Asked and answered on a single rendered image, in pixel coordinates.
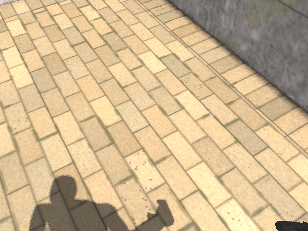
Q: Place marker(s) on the robot right hand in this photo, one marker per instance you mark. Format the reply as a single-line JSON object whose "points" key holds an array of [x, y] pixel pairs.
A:
{"points": [[284, 225]]}

